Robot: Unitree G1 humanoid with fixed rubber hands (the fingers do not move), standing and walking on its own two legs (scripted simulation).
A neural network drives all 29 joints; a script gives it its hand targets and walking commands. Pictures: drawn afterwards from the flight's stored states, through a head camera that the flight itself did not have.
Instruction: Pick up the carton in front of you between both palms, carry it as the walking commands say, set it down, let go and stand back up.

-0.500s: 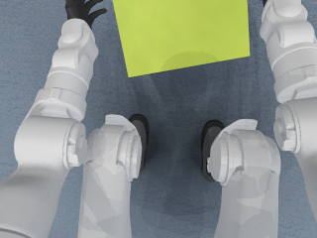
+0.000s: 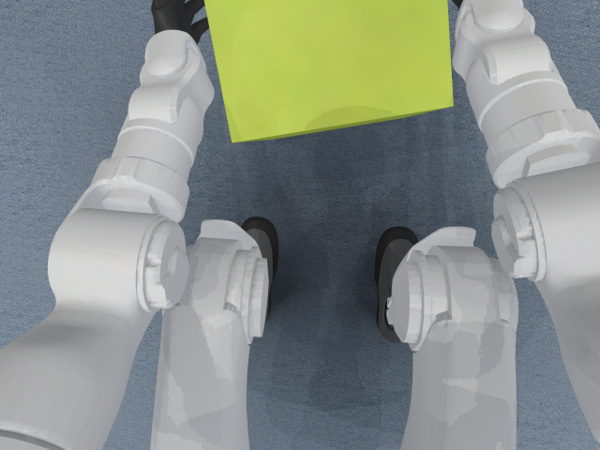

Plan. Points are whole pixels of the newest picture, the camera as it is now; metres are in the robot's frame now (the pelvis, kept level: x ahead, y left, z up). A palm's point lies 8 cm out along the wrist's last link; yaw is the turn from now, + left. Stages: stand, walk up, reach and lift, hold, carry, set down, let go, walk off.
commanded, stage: reach and lift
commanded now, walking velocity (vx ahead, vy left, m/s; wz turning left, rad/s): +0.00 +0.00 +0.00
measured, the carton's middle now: (325, 44) +0.52 +0.00 -0.25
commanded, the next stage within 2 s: none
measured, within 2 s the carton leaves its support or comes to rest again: leaves its support in 0.16 s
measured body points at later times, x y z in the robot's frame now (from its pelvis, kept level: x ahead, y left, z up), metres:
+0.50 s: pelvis +0.00 +0.00 +0.04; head +0.28 -0.03 +0.39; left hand +0.51 +0.14 -0.05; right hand +0.53 -0.16 -0.05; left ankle +0.13 +0.13 -0.34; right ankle +0.11 -0.13 -0.34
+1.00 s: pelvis +0.03 +0.00 +0.16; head +0.24 -0.02 +0.56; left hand +0.48 +0.14 +0.11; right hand +0.49 -0.16 +0.10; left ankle +0.13 +0.13 -0.34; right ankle +0.11 -0.13 -0.34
